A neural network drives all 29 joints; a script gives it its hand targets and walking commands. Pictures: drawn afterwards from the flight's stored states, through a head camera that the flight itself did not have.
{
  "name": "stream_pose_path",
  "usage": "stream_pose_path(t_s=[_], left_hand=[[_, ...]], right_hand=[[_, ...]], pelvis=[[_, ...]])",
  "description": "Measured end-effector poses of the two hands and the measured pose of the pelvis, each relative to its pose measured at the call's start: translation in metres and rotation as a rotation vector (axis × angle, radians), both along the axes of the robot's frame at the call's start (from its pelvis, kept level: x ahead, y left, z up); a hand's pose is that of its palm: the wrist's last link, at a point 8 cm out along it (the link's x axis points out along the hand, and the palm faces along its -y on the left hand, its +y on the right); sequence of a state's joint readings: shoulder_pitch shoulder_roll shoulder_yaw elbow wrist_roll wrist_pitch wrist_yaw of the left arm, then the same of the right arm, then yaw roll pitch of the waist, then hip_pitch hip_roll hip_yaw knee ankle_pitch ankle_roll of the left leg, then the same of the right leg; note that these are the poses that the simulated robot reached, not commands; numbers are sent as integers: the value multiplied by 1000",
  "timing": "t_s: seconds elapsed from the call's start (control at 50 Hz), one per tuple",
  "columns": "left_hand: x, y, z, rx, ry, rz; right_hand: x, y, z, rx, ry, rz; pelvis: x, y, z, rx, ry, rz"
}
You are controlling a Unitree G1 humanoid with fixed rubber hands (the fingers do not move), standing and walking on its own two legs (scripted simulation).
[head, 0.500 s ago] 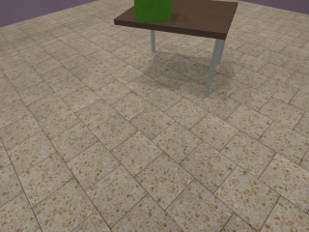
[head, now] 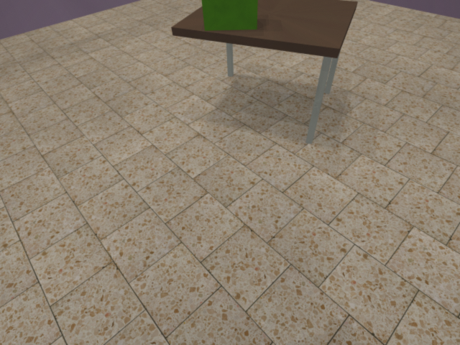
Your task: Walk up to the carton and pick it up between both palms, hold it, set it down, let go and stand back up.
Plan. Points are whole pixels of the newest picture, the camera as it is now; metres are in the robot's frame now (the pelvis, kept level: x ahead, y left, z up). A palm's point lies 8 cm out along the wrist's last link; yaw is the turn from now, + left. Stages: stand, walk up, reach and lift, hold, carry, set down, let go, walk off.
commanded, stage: stand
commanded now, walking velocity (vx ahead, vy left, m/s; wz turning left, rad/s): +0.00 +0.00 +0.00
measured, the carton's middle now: out of the picture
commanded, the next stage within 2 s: walk up in 0.34 s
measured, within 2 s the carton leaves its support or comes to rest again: neither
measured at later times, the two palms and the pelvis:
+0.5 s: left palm out of the picture -0.03 +0.21 -0.15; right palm out of the picture -0.04 -0.20 -0.15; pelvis -0.01 +0.00 +0.00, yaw +0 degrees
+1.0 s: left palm (138, 284) +0.28 +0.23 -0.11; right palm out of the picture -0.06 -0.20 -0.15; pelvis +0.10 +0.01 -0.02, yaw -14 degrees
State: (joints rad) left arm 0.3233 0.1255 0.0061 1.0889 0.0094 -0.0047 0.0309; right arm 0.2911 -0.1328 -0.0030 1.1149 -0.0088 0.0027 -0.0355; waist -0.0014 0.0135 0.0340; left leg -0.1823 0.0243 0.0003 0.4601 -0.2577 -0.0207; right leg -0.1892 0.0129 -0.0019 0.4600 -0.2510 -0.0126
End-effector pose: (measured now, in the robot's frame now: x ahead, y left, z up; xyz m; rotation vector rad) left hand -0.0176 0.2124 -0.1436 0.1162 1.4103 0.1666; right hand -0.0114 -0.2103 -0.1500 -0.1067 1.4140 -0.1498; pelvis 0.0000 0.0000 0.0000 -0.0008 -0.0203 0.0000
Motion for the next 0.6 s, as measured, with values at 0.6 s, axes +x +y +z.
stream_pose_path(t_s=[0.6], left_hand=[[-18,1,0,-9,26,11]], right_hand=[[-26,8,0,8,45,1]], pelvis=[[-4,6,0,2,3,-33]])
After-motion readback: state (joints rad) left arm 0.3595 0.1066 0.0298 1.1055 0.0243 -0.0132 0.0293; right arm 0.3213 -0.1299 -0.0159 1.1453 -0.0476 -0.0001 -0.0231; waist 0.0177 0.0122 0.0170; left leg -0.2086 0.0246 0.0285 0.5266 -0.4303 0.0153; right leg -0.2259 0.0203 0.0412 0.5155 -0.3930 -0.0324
